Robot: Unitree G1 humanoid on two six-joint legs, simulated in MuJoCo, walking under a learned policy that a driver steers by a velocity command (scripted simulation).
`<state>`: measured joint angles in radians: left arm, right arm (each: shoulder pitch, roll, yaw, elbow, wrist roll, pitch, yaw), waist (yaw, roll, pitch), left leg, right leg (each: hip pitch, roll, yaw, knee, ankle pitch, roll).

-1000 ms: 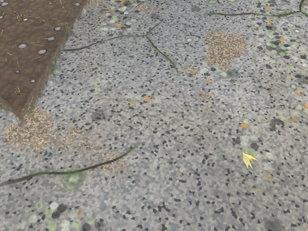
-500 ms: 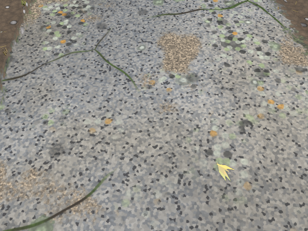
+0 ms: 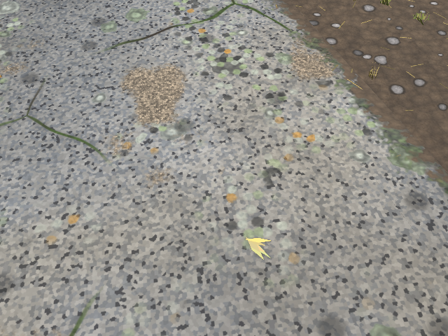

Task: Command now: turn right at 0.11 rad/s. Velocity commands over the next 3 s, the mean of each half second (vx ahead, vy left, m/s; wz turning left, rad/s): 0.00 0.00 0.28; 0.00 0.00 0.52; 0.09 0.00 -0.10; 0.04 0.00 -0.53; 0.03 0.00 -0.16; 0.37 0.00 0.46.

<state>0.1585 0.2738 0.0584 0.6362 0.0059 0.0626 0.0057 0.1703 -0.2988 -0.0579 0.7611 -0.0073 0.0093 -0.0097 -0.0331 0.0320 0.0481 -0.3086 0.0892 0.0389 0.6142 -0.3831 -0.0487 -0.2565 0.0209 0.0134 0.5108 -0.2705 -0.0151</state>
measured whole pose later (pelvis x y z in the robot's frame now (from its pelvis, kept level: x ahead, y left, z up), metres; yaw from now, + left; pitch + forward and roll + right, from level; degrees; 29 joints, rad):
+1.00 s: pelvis +0.00 +0.00 +0.00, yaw +30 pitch +1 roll -1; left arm 0.14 0.30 0.08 0.77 0.01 -0.03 0.01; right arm 0.15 -0.34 -0.07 0.66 0.01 0.04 -0.03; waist -0.01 0.04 0.05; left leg -0.36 -0.14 -0.23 0.79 -0.50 0.00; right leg -0.25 0.05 0.07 0.47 -0.23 -0.01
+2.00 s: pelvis +0.11 +0.03 +0.00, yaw +6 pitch +2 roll +1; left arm 0.18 0.32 0.07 0.65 -0.01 0.04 0.02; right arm 0.13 -0.30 -0.06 0.67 0.00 -0.01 -0.03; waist 0.03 0.00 0.05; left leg -0.44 -0.02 -0.12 0.73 -0.34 -0.08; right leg -0.33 0.12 0.17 0.49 -0.18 -0.05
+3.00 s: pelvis +0.28 +0.15 +0.02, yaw +19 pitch +1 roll -2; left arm 0.15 0.32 0.06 0.68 0.01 -0.10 -0.01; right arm 0.38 -0.27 -0.03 0.68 0.00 -0.06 0.01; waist -0.04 -0.03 0.03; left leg -0.15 -0.07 -0.07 0.35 -0.22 0.09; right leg -0.62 -0.06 0.05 0.93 -0.14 0.02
